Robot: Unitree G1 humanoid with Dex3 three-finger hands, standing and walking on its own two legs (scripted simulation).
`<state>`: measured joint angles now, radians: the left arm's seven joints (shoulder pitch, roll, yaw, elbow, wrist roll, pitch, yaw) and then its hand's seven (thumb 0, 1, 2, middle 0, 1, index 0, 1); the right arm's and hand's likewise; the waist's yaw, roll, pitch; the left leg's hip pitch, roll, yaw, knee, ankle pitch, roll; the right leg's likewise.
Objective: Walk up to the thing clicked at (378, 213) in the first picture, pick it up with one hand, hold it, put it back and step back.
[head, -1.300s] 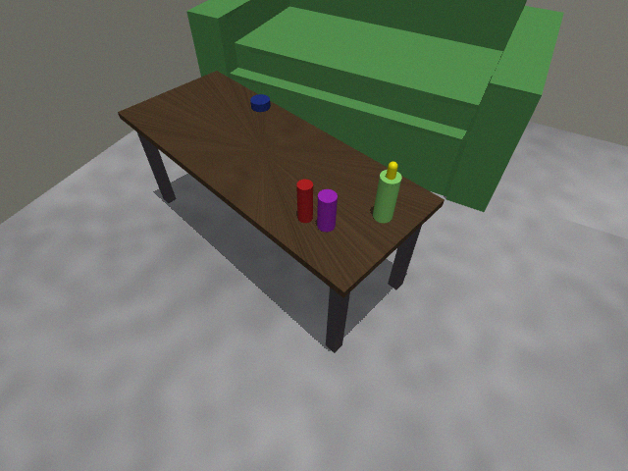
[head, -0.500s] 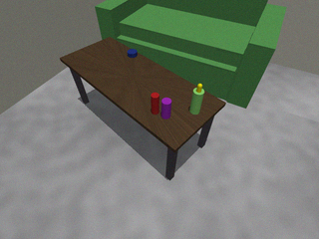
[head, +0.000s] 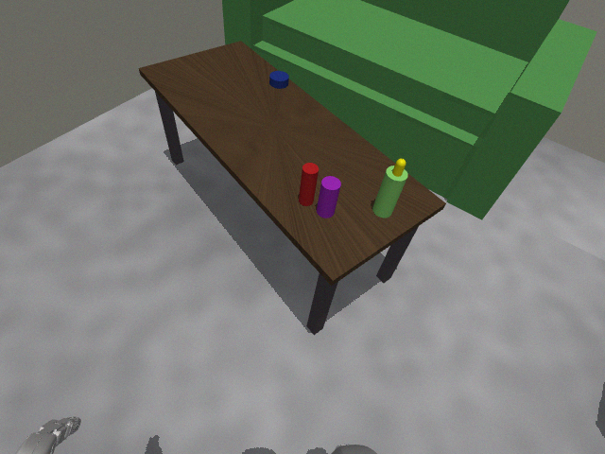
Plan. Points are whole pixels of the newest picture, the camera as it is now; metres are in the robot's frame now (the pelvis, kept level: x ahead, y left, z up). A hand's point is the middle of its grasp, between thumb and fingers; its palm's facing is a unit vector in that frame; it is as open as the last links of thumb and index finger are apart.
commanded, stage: walk up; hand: right
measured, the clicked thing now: (391, 186) +0.78 -0.25 -0.23
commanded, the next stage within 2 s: none
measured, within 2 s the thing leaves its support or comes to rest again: neither
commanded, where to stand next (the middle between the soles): +0.34 -0.37 m, yaw +42 degrees
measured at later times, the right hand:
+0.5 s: hand (558, 370) +0.27 -0.43 -0.12, palm faces -0.30 +0.74 -0.60, open 7.4 cm
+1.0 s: hand (600, 289) +0.46 -0.64 -0.18, palm faces -0.43 +0.65 -0.62, open 7.4 cm
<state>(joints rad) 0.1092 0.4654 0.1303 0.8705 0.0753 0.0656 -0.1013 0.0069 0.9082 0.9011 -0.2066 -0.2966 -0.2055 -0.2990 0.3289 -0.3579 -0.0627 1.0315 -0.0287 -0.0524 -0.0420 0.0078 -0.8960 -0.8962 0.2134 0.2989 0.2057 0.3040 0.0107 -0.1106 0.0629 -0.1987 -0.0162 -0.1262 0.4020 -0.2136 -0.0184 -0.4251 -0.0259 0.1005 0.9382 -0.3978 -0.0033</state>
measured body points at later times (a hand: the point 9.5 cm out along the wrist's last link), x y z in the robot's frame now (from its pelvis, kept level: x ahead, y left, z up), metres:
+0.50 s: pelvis +0.11 -0.15 -0.03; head +0.12 -0.10 +0.42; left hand +0.06 +0.18 -0.16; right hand +0.28 -0.46 -0.09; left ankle +0.15 -0.05 -0.74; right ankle +0.09 -0.25 -0.73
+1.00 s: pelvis +0.25 -0.37 -0.06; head +0.28 -0.34 +0.39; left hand +0.18 -0.03 -0.15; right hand +0.48 -0.67 -0.14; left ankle +0.18 -0.16 -0.68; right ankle +0.33 -0.45 -0.74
